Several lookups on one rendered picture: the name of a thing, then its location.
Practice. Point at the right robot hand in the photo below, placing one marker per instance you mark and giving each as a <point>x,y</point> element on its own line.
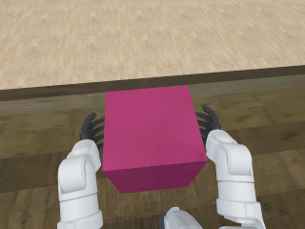
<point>211,124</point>

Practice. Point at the robot right forearm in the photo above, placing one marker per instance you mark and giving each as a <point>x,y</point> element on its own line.
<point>234,173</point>

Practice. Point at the left robot hand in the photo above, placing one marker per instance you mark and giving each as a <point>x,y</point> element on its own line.
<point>87,131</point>

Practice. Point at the robot left forearm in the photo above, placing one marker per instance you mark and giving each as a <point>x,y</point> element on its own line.
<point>77,188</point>

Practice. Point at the robot right thigh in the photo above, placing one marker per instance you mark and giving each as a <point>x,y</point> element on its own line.
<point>179,219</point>

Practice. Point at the carton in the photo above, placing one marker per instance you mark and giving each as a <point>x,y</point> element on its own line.
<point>152,139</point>

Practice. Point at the robot right shin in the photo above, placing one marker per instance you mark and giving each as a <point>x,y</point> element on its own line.
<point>173,209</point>

